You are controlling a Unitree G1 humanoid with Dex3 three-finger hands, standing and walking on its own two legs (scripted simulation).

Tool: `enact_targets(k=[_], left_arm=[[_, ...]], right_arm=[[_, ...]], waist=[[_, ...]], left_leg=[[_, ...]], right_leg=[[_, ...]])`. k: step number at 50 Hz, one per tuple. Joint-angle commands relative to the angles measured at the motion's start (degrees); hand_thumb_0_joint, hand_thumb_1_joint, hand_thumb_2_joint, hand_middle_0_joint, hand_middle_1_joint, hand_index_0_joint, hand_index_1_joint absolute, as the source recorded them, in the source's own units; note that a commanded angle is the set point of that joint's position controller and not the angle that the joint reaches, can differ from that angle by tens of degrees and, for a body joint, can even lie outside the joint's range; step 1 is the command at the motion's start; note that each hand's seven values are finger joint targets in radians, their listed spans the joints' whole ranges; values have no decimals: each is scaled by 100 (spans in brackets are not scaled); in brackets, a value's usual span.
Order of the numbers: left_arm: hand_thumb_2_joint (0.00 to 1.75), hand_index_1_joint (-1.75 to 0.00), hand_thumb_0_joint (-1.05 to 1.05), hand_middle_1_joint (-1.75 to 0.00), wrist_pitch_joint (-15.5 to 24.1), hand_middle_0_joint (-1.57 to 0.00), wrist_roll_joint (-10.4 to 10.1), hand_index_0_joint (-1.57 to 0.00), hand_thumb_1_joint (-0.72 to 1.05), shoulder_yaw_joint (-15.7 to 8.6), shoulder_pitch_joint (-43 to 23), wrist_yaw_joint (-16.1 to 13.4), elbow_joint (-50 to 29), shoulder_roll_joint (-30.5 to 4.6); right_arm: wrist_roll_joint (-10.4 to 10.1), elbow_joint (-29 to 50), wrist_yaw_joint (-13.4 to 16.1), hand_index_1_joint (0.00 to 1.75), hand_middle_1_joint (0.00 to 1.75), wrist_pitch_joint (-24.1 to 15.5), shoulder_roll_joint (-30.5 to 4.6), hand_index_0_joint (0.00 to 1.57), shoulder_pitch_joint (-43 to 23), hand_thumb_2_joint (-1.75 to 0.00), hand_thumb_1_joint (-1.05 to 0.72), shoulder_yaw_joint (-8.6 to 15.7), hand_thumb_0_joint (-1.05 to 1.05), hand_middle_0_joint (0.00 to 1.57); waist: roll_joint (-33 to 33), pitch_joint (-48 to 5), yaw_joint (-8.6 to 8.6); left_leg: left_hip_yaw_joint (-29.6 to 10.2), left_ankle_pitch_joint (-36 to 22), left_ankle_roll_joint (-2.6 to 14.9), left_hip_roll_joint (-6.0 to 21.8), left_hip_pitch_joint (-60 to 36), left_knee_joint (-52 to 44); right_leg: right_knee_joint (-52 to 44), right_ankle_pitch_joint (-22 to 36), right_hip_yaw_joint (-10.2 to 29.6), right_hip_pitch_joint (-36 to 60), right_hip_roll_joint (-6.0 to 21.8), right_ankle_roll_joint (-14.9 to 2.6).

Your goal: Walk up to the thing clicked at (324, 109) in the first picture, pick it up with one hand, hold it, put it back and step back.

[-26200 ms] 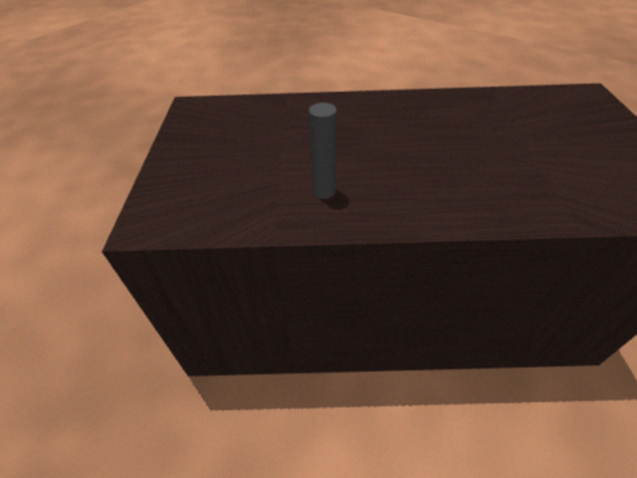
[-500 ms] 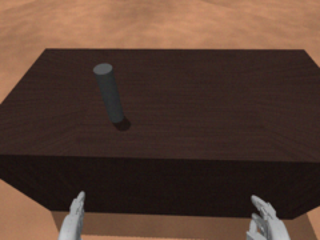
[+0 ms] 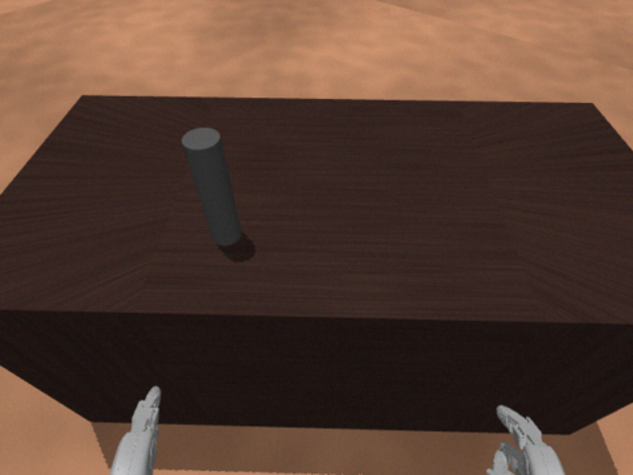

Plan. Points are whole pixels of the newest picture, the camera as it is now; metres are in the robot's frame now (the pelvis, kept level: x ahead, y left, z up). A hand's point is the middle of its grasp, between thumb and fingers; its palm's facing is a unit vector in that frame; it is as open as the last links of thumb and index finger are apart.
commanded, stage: home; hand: left
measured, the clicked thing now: (215, 192) +0.54 +0.20 +0.04
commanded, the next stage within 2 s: stand in 0.38 s
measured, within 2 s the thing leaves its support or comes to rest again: neither
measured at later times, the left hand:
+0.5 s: hand out of the picture +0.08 +0.25 -0.11, palm faces -0.01 -0.93 -0.36, open 17.7 cm
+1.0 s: hand out of the picture +0.04 +0.24 -0.10, palm faces +0.02 -0.94 -0.34, open 8.5 cm
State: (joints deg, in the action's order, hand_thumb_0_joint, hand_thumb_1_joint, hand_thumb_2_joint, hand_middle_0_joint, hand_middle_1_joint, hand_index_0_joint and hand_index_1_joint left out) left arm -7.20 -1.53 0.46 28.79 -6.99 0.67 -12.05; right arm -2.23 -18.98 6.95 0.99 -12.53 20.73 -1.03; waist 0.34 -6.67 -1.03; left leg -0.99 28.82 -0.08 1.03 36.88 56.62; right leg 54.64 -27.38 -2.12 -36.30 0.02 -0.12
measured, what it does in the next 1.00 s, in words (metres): rises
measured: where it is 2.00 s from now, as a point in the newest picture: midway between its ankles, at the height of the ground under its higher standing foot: outside the picture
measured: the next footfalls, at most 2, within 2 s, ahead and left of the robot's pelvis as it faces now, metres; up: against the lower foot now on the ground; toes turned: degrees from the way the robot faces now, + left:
none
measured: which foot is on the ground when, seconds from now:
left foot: down 0.00-1.00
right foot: down 0.00-1.00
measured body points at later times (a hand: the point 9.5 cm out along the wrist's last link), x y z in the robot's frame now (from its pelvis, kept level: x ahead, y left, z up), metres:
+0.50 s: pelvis +0.00 +0.01 +0.03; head +0.02 +0.01 +0.48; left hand +0.08 +0.30 -0.08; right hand +0.10 -0.29 -0.09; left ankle +0.00 +0.12 -0.68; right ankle +0.00 -0.12 -0.68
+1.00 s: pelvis -0.01 +0.00 +0.06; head -0.02 -0.01 +0.51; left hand +0.04 +0.29 -0.07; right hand +0.06 -0.29 -0.08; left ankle +0.00 +0.12 -0.68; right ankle +0.00 -0.12 -0.68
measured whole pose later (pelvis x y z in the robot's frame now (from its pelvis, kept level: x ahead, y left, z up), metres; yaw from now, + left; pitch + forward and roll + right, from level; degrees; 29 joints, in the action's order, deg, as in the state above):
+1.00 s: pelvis -0.01 +0.00 +0.06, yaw +1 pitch -4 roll +0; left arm 1.0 1.4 -0.3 8.0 -0.8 66.3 -17.9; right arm 1.5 -65.8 0.4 -0.3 -17.7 7.5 1.1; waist 0.6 3.2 0.6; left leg -1.3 10.7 0.0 -0.5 5.9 20.7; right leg 21.0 -11.0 -2.6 -5.9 1.2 0.2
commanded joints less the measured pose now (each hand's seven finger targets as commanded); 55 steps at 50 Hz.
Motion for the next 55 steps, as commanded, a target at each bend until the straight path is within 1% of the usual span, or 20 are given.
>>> enact_targets(k=[1, 3, 6, 7, 8, 10, 11, 13, 16, 20, 22, 24, 27, 32, 35, 39, 43, 45, 50, 55], left_arm=[[4, -5, 0, -5, 221, -5, 51, -5, -58, -293, -116, -132, -1187, -607], [4, -5, 0, -5, 157, -5, 58, -5, -57, -326, -116, -152, -1216, -619], [3, -5, 0, -5, 77, -4, 65, -4, -59, -275, -144, -170, -1091, -552], [2, -4, 0, -4, 457, -4, 758, -4, -61, -539, -1097, 108, 919, -1480], [2, -4, 0, -4, 632, -4, 787, -4, -60, -612, -999, 258, 1483, -1531], [0, -4, 0, -4, 842, -4, 631, -4, -61, -488, -967, 428, 1866, -1544], [1, -4, 0, -4, 901, -4, 562, -4, -61, -456, -1126, 478, 2106, -1488], [1, -4, 0, -4, 940, -4, 451, -4, -61, -435, -1352, 522, 2589, -1470], [1, -4, 0, -4, 981, -4, 440, -4, -61, -431, -1557, 546, 3219, -1566], [1, -4, 0, -4, 1011, -4, 411, -4, -61, -433, -1703, 538, 3912, -1631], [1, -4, 0, -4, 1028, -4, 375, -4, -61, -415, -1765, 523, 4199, -1648], [2, -5, 0, -5, 995, -4, 326, -4, -60, -403, -1817, 511, 4469, -1662], [26, -29, 0, -29, 963, -20, 313, -20, -36, -368, -1854, 513, 4896, -1677], [66, -30, 0, -30, 961, -20, 285, -20, 4, -309, -1937, 511, 5444, -1738], [90, -30, 0, -30, 939, -20, 276, -20, 28, -294, -2087, 508, 5686, -1760], [90, -30, 0, -30, 958, -20, 280, -20, 60, -271, -2154, 523, 5927, -1771], [90, -30, 0, -30, 954, -20, 289, -20, 90, -273, -2203, 532, 6144, -1779], [90, -30, 0, -30, 953, -20, 279, -20, 90, -272, -2230, 541, 6215, -1775], [90, -30, 0, -30, 973, -20, 279, -20, 90, -267, -2344, 533, 6316, -1769], [90, -30, 0, -30, 927, -20, 271, -20, 90, -289, -2379, 556, 6393, -1837]], right_arm=[[27, 568, 97, 30, 30, -487, -686, 20, -389, -90, -90, 336, 0, 20], [46, 459, 121, 30, 30, -559, -681, 20, -442, -90, -90, 343, 0, 20], [53, 333, 148, 30, 30, -657, -688, 20, -566, -90, -90, 336, 0, 20], [809, -1082, -153, 30, 30, -464, -1428, 20, -913, -90, -90, 548, 0, 20], [869, -1289, -257, 30, 30, -402, -1425, 20, -777, -90, -90, 595, 0, 20], [760, -1376, -378, 30, 30, -391, -1487, 20, -900, -90, -90, 598, 0, 20], [658, -1501, -450, 30, 30, -427, -1479, 20, -955, -90, -90, 592, 0, 20], [539, -1738, -552, 30, 30, -425, -1460, 20, -1044, -90, -90, 591, 0, 20], [509, -2104, -607, 30, 30, -394, -1435, 20, -1145, -90, -90, 598, 0, 20], [500, -2544, -611, 30, 30, -376, -1471, 20, -1194, -90, -90, 589, 0, 20], [488, -2770, -602, 30, 30, -371, -1502, 20, -1159, -90, -90, 574, 0, 20], [480, -2993, -588, 30, 30, -357, -1578, 20, -1180, -90, -90, 562, 0, 20], [447, -3254, -583, 30, 30, -327, -1612, 20, -1341, -90, -90, 518, 0, 20], [397, -3732, -559, 30, 30, -309, -1622, 20, -1329, -90, -90, 457, 0, 20], [385, -3926, -553, 30, 30, -281, -1646, 20, -1392, -90, -90, 449, 0, 20], [369, -4111, -568, 30, 30, -280, -1645, 20, -1453, -90, -90, 428, 0, 20], [361, -4256, -571, 30, 30, -263, -1628, 20, -1537, -90, -90, 430, 0, 20], [358, -4322, -587, 30, 30, -252, -1623, 20, -1533, -90, -90, 413, 0, 20], [349, -4387, -589, 30, 30, -246, -1642, 20, -1575, -90, -90, 400, 0, 20], [350, -4424, -593, 30, 30, -214, -1678, 20, -1560, -90, -90, 387, 0, 20]], waist=[[251, -487, -49], [200, -682, -31], [3, -414, -58], [-300, 364, 128], [-364, -65, 64], [-88, -80, 131], [27, -132, 149], [-48, -54, 191], [-80, 149, 171], [32, 305, 155], [65, 212, 142], [222, 349, 146], [141, 475, 176], [41, 539, 126], [-46, 671, 102], [1, 726, 113], [-83, 839, 138], [-27, 886, 148], [-64, 829, 136], [51, 995, 134]], left_leg=[[44, -1586, 61, -46, -544, -941], [7, -1664, 56, -37, -611, -940], [45, -1315, 82, -48, -482, -974], [-252, -1638, 285, 85, -604, -1129], [-222, -1911, 383, 146, -969, -1133], [-494, -2041, 504, 168, -1283, -1253], [-530, -2236, 507, 205, -1442, -1369], [-592, -1981, 469, 212, -1441, -1622], [-627, -1604, 449, 195, -1458, -1829], [-658, -1851, 429, 245, -1867, -2199], [-630, -2373, 397, 275, -2133, -2253], [-750, -2328, 390, 370, -2224, -2611], [-778, -2169, 337, 416, -2277, -3011], [-644, -2642, 227, 418, -2729, -3330], [-633, -2284, 198, 421, -2775, -3641], [-620, -2400, 180, 449, -2839, -3830], [-617, -2135, 161, 458, -2844, -3977], [-607, -1905, 149, 433, -2718, -4048], [-576, -2221, 145, 462, -2865, -4059], [-582, -1606, 138, 438, -2743, -4187]], right_leg=[[-870, 1499, -82, 467, -77, -67], [-875, 1567, -97, 564, -83, -62], [-1020, 1281, -82, 476, -65, -39], [-1350, 1261, 524, 1330, 418, -459], [-1215, 1712, 670, 1480, 508, -573], [-1192, 1726, 760, 1381, 460, -592], [-1169, 1827, 689, 1428, 430, -539], [-1296, 1667, 641, 1533, 403, -467], [-1667, 1520, 757, 1664, 456, -448], [-1960, 1691, 722, 1770, 470, -406], [-2056, 2194, 700, 2005, 516, -383], [-2204, 2071, 631, 2089, 474, -334], [-2607, 1951, 620, 2423, 516, -291], [-3111, 2320, 633, 2751, 639, -225], [-3383, 1926, 622, 2794, 637, -184], [-3577, 2040, 624, 2957, 693, -136], [-3768, 1732, 631, 2980, 718, -123], [-3839, 1580, 605, 3043, 690, -95], [-3946, 1894, 649, 3118, 746, -65], [-4055, 1238, 646, 2904, 697, -66]])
